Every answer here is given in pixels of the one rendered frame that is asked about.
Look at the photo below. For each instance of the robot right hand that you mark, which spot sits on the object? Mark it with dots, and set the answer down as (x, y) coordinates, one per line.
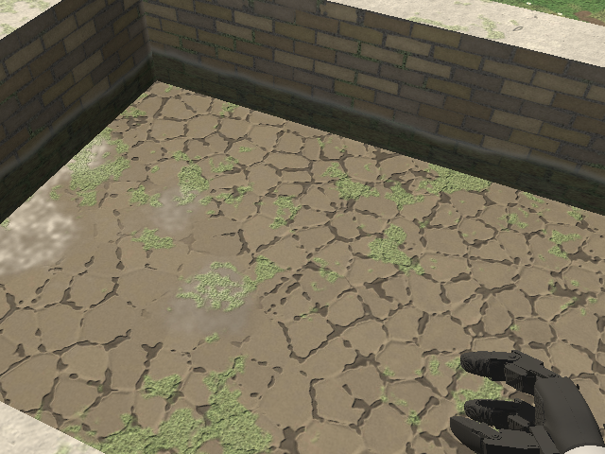
(560, 421)

